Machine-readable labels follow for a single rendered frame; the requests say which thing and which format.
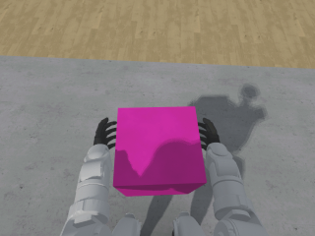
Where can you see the left robot thigh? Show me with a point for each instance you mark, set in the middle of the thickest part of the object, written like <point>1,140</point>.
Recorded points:
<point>127,226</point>

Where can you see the left robot forearm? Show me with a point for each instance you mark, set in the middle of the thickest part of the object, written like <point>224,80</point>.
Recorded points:
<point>91,201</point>

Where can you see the carton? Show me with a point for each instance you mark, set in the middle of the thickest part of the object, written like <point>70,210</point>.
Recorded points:
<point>158,151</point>

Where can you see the robot right upper arm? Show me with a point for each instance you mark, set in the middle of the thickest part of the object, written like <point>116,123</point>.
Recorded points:
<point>234,227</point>

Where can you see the right robot forearm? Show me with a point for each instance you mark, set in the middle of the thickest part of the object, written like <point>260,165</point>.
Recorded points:
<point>230,199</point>

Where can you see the robot thigh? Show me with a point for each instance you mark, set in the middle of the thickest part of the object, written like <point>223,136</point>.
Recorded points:
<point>127,226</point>
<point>187,226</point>

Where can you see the robot left upper arm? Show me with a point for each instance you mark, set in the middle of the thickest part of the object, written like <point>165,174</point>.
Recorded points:
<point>96,229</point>

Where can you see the right robot thigh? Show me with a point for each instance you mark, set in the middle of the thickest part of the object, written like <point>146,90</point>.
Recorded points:
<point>187,226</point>

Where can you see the left robot hand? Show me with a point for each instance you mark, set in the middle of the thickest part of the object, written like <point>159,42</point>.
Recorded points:
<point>101,134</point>

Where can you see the right robot hand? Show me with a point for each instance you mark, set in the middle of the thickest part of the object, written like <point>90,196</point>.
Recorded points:
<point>211,133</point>

